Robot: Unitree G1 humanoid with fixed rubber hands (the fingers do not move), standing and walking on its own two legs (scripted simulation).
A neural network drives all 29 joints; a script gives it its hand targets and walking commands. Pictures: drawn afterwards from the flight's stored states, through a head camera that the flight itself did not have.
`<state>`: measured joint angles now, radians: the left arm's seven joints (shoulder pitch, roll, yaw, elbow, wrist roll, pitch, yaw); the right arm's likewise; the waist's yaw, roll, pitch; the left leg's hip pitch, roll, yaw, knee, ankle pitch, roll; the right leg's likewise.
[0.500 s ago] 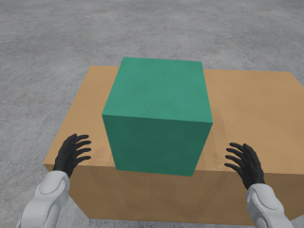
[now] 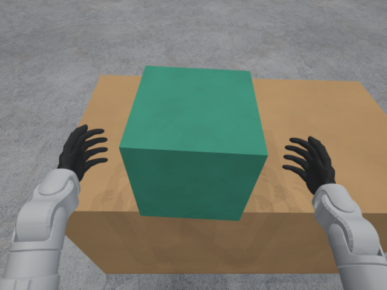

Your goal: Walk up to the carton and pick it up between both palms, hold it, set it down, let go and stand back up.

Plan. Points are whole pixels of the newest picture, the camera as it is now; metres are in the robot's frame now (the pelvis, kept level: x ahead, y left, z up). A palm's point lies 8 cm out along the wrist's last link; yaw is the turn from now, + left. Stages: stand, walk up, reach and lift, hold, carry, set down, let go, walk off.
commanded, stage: reach and lift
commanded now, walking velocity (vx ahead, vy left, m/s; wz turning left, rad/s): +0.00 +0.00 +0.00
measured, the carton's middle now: (193, 145) +0.46 -0.01 +0.03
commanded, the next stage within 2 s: none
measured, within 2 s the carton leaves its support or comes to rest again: neither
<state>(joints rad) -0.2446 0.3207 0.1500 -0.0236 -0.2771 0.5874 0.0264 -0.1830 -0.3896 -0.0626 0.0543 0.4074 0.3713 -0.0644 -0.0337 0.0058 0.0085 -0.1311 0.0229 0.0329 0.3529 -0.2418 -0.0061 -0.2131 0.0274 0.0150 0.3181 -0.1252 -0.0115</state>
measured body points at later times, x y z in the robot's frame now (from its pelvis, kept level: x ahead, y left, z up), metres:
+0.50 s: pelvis -0.01 +0.00 +0.00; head +0.01 +0.01 +0.45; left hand +0.40 +0.22 +0.17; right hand +0.38 -0.25 +0.15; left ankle -0.04 +0.12 -0.75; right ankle +0.02 -0.11 -0.75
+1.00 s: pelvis -0.01 -0.01 +0.00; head +0.02 +0.01 +0.45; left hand +0.42 +0.22 +0.13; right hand +0.41 -0.24 +0.12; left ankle -0.04 +0.12 -0.75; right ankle +0.02 -0.11 -0.75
